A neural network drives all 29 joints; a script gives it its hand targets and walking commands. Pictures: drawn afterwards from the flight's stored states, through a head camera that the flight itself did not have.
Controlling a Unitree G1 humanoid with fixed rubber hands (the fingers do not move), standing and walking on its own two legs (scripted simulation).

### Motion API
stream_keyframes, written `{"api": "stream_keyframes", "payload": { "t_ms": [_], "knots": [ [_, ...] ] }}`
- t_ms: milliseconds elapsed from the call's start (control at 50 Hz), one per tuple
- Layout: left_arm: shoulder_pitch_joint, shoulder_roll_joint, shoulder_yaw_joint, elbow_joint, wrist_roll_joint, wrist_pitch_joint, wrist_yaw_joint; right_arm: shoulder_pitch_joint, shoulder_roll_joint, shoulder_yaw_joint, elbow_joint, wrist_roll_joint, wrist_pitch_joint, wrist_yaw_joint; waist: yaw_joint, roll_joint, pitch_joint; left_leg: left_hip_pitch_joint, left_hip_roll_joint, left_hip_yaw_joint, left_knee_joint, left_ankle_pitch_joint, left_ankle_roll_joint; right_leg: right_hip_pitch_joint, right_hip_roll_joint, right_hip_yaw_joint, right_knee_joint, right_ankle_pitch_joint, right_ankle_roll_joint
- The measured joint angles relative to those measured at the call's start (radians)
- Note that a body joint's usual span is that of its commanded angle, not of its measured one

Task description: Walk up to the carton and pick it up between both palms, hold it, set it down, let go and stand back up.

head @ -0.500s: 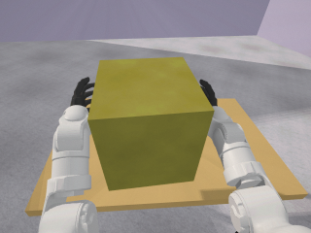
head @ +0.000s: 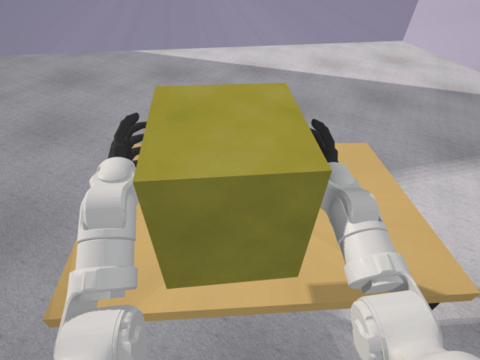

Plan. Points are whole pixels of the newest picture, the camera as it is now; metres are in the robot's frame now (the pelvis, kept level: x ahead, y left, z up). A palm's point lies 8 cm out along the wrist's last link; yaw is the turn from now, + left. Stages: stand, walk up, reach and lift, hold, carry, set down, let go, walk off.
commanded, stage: hold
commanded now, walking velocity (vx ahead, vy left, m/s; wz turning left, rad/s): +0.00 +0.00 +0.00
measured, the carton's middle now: (227, 183) +0.38 +0.00 +0.14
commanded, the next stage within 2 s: none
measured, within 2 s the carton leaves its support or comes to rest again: neither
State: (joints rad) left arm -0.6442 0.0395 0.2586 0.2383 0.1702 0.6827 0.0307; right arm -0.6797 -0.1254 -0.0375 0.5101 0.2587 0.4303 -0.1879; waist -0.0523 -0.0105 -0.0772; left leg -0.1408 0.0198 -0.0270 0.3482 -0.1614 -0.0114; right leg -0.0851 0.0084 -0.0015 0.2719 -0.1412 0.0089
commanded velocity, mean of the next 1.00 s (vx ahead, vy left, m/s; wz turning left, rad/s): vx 0.00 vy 0.00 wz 0.00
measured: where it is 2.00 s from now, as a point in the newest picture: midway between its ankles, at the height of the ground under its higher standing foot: outside the picture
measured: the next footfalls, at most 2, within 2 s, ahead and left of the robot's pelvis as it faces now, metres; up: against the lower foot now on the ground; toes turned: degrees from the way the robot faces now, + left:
none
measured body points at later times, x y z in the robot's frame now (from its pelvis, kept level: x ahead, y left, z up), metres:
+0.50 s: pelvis +0.00 +0.00 +0.00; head -0.05 +0.01 +0.45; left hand +0.38 +0.17 +0.21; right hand +0.38 -0.16 +0.19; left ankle +0.02 +0.12 -0.75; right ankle +0.01 -0.13 -0.75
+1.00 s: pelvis +0.00 +0.00 +0.00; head -0.06 +0.02 +0.45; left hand +0.38 +0.17 +0.20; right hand +0.38 -0.15 +0.19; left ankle +0.02 +0.12 -0.75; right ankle +0.01 -0.13 -0.75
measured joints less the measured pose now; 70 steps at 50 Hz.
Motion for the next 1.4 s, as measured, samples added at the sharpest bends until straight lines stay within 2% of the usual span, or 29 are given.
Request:
{"api": "stream_keyframes", "payload": {
  "t_ms": [80, 140, 300, 480, 620, 760, 920, 1060, 1180, 1300, 1400],
  "knots": [
    [0.048, -0.007, -0.009, -0.063, -0.012, -0.004, 0.006, 0.029, -0.017, 0.034, -0.060, 0.034, 0.003, -0.015, -0.001, 0.008, -0.003, 0.010, 0.004, -0.002, 0.018, -0.018, 0.000, 0.021, 0.005, 0.000, -0.007, -0.004, 0.001],
    [0.073, -0.022, 0.004, -0.087, -0.006, 0.000, 0.003, 0.033, -0.015, 0.039, -0.064, 0.039, 0.011, -0.015, -0.002, 0.002, 0.001, 0.037, 0.003, -0.003, 0.015, -0.022, 0.005, 0.047, 0.005, 0.001, -0.009, -0.009, 0.000],
    [0.070, -0.015, 0.013, -0.074, 0.014, 0.034, -0.009, 0.020, 0.019, 0.005, -0.016, 0.008, 0.021, 0.002, -0.006, -0.029, 0.010, 0.041, 0.000, -0.014, 0.005, -0.011, -0.004, 0.047, 0.002, -0.008, -0.001, -0.011, -0.004],
    [0.009, 0.000, -0.008, -0.064, -0.005, 0.025, 0.018, 0.003, 0.011, -0.015, -0.027, 0.008, -0.011, 0.010, -0.019, -0.004, 0.006, 0.002, -0.006, -0.019, 0.005, 0.001, -0.001, 0.008, -0.002, -0.011, 0.002, -0.002, -0.001],
    [-0.011, -0.033, 0.035, 0.001, 0.042, 0.023, -0.009, -0.004, -0.010, 0.011, 0.034, 0.007, -0.004, 0.011, -0.015, -0.006, 0.003, 0.060, -0.004, -0.006, -0.018, -0.004, 0.000, 0.057, 0.000, 0.003, -0.011, -0.007, -0.001],
    [0.035, -0.024, 0.029, -0.040, 0.031, 0.022, -0.012, 0.000, -0.014, 0.044, 0.022, 0.035, -0.005, -0.006, -0.013, -0.022, 0.006, 0.066, 0.002, -0.013, 0.000, -0.017, -0.005, 0.071, 0.006, -0.002, -0.006, -0.014, -0.006],
    [0.011, -0.008, 0.030, -0.033, 0.031, 0.029, -0.012, -0.032, 0.017, -0.006, 0.050, 0.009, -0.012, 0.011, -0.019, -0.031, 0.013, 0.049, -0.008, -0.028, -0.004, -0.001, -0.003, 0.057, -0.002, -0.015, -0.005, -0.008, -0.003],
    [-0.003, -0.006, 0.016, -0.010, 0.027, 0.020, -0.005, -0.019, 0.015, -0.016, 0.046, -0.003, -0.020, 0.017, -0.029, -0.014, 0.013, 0.024, -0.013, -0.026, -0.004, 0.005, 0.003, 0.033, -0.007, -0.013, -0.009, 0.001, 0.003],
    [0.000, -0.021, 0.007, -0.013, 0.019, 0.007, 0.013, 0.005, -0.007, 0.004, 0.019, 0.017, -0.029, 0.010, -0.020, -0.005, 0.000, 0.024, -0.007, -0.013, 0.008, -0.009, 0.004, 0.031, -0.001, 0.002, -0.004, -0.003, 0.003],
    [0.000, -0.033, 0.026, -0.003, 0.035, 0.018, 0.009, -0.014, -0.017, 0.020, 0.053, 0.027, -0.019, 0.012, -0.007, -0.018, 0.002, 0.057, -0.001, -0.006, -0.003, -0.012, 0.000, 0.057, 0.004, 0.009, -0.007, -0.008, -0.002],
    [0.039, -0.028, 0.024, -0.041, 0.034, 0.015, 0.001, -0.017, -0.009, 0.023, 0.032, 0.025, 0.000, 0.009, -0.005, -0.018, 0.014, 0.058, 0.003, -0.013, 0.002, -0.014, -0.005, 0.064, 0.009, 0.004, -0.011, -0.006, -0.006]
  ]
}}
